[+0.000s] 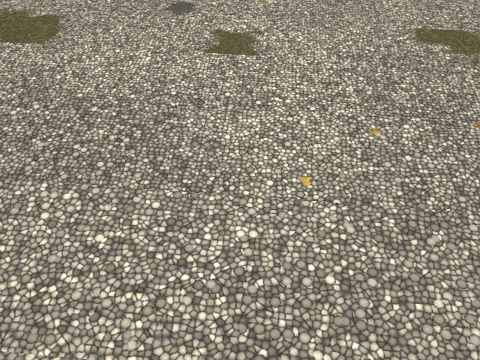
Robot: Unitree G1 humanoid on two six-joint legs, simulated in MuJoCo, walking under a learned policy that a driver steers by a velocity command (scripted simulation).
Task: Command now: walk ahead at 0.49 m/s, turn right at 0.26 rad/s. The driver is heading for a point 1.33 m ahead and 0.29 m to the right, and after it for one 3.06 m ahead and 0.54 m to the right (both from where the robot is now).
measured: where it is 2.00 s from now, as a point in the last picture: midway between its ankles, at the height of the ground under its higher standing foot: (258, 264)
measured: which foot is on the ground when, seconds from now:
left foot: down 0.00-0.22, up 0.24-0.86, down 0.88-1.00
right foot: up 0.00-0.18, down 0.20-0.88, up 0.90-1.00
